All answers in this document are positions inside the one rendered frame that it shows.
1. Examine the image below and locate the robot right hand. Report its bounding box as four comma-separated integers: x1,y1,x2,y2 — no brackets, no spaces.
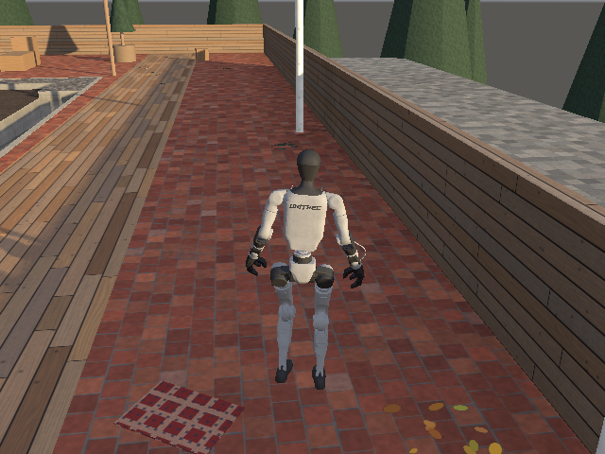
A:
343,265,365,288

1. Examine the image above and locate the right robot upper arm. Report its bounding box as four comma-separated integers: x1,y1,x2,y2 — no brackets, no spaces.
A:
326,192,352,246

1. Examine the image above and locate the left robot forearm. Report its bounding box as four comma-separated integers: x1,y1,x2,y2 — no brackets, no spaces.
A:
249,225,267,259

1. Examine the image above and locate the left robot upper arm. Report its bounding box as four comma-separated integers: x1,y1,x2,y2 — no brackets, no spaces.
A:
258,189,287,240

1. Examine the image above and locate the robot left hand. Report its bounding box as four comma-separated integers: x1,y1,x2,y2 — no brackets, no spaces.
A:
246,255,267,276

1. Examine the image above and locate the humanoid robot head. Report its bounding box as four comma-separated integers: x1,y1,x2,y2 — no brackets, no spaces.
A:
290,149,323,196

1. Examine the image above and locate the right robot forearm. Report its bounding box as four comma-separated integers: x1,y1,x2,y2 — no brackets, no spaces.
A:
342,231,362,270

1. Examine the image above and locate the robot right thigh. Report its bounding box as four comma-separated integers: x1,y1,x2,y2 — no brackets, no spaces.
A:
313,264,335,331

